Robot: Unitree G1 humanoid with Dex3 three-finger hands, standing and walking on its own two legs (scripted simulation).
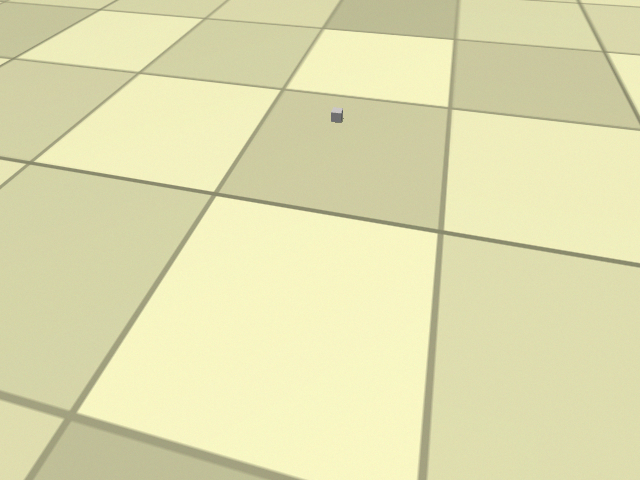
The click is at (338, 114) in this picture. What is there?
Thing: cube
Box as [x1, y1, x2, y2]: [331, 107, 342, 122]
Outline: 333,107 331,111 331,121 340,122 342,117 342,108
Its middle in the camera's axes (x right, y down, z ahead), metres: +0.10 -0.73 +2.32
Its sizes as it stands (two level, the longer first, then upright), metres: 0.059 0.059 0.059
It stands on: the floor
